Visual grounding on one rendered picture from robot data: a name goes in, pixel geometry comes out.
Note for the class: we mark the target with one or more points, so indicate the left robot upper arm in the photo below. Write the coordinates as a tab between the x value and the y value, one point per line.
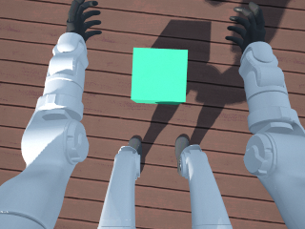
34	198

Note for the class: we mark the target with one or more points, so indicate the left robot hand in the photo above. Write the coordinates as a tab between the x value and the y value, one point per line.
76	18

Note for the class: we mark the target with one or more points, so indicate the robot right forearm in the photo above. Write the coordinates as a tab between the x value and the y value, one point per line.
266	93

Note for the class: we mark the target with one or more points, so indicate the robot right thigh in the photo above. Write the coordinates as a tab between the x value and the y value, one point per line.
207	206

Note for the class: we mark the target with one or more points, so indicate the left robot shin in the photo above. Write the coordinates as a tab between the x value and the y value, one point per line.
125	149

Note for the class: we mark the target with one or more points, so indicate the right robot upper arm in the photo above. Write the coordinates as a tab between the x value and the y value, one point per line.
278	161

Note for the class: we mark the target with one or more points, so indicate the carton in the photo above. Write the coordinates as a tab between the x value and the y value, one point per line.
159	76

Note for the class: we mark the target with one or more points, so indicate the robot left forearm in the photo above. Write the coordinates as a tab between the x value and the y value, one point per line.
64	85

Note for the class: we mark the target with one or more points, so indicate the right robot hand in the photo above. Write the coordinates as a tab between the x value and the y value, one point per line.
254	26

